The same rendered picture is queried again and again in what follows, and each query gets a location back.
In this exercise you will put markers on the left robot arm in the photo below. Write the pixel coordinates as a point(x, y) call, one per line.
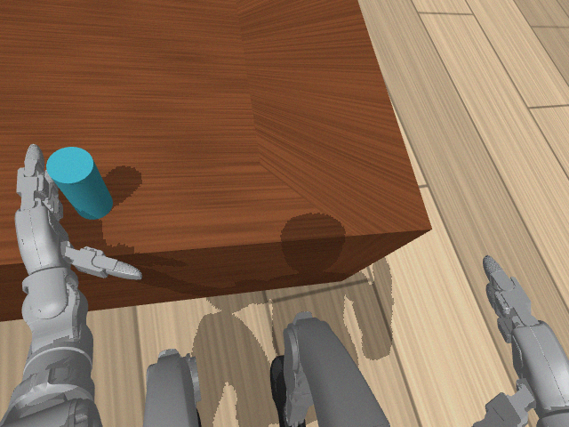
point(56, 389)

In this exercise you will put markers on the can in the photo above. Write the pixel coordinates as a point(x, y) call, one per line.
point(77, 176)

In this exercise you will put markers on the right robot hand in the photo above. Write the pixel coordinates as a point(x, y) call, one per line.
point(538, 357)

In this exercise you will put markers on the right robot arm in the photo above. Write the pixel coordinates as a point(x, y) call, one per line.
point(558, 418)

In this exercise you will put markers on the left robot hand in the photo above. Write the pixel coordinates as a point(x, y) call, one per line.
point(42, 241)

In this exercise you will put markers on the right robot foot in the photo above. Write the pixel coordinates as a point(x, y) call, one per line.
point(278, 388)

